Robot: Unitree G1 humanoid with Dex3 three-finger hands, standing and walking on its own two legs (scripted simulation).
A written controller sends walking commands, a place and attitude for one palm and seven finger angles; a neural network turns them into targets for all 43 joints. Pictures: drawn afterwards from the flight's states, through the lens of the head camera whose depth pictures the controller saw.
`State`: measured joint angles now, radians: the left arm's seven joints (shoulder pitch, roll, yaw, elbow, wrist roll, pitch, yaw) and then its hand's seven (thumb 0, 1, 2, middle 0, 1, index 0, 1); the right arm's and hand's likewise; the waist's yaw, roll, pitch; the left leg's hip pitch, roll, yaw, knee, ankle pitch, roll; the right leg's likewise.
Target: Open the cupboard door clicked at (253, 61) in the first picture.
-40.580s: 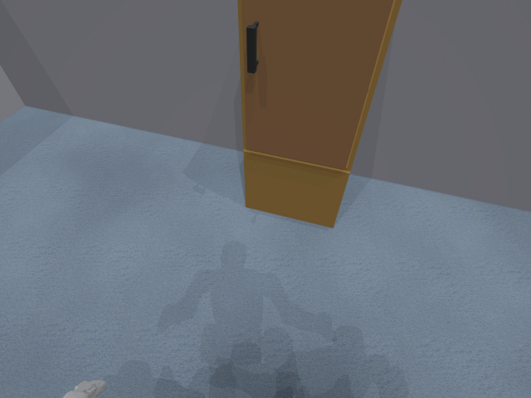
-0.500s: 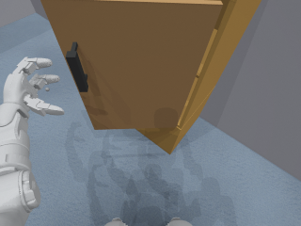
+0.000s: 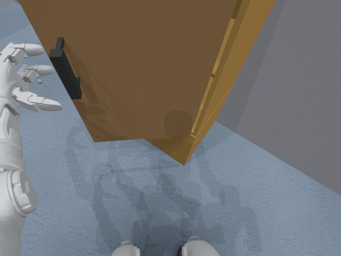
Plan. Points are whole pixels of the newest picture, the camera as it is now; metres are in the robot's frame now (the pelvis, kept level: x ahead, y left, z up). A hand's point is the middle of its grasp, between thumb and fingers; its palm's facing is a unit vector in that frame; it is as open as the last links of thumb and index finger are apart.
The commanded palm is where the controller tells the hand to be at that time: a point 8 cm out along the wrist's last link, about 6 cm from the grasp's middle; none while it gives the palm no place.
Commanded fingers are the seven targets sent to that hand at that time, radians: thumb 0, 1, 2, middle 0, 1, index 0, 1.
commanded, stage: move the hooked fingers beside the handle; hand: left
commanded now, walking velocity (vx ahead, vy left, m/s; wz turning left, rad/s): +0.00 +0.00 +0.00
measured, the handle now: (68, 70) +0.52 +0.21 +0.10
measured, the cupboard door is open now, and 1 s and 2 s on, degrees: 42 42 41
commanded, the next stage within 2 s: slide the fingers in behind the handle in 0.66 s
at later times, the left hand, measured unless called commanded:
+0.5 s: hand (39, 82) +0.48 +0.26 +0.10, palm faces +0.04 -1.00 +0.00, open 13.9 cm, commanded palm +0.45 +0.31 +0.10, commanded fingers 0.00 -0.50 0.30 -0.30 -1.20 -0.30 -1.20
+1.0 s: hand (44, 86) +0.47 +0.25 +0.10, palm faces +0.03 -1.00 +0.02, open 14.0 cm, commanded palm +0.45 +0.29 +0.10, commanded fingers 0.00 -0.50 0.30 -0.30 -1.20 -0.30 -1.20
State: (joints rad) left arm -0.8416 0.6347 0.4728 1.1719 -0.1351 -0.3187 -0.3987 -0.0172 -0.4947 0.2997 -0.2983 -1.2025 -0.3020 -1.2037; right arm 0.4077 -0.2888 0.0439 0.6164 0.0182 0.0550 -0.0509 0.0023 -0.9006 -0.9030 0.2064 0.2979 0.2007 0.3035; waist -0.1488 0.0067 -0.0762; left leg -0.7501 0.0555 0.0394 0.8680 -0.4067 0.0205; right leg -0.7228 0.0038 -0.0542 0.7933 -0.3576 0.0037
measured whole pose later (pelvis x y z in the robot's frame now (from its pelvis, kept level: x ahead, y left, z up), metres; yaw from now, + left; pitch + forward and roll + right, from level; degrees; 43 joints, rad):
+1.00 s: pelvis +0.00 +0.01 +0.00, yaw +0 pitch +16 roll -3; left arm -0.80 0.56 0.41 1.10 -0.16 -0.31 -0.37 -0.02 -0.50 0.30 -0.30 -1.20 -0.30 -1.20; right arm 0.38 -0.28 0.04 0.61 0.02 0.07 -0.04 0.00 -0.90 -0.90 0.21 0.30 0.20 0.30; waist -0.13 0.00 -0.09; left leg -0.75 0.05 0.03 0.89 -0.42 0.03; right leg -0.71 0.00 -0.06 0.80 -0.37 0.01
